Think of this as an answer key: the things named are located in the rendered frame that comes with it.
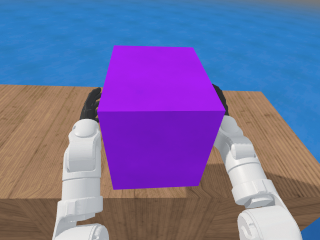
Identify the right robot forearm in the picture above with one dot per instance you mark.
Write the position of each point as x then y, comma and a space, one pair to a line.
251, 187

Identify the left robot hand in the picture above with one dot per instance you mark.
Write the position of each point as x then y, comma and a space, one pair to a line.
89, 110

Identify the pedestal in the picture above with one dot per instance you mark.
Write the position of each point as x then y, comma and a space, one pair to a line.
35, 123

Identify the left robot upper arm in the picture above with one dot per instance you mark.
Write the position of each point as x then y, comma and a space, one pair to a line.
83, 232

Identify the right robot upper arm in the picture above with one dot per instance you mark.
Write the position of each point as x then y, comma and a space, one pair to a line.
267, 223

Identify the carton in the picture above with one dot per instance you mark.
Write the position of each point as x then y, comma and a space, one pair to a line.
159, 116

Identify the left robot forearm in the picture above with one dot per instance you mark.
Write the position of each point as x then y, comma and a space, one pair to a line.
81, 186

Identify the right robot hand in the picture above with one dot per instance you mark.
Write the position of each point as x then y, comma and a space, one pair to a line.
222, 99

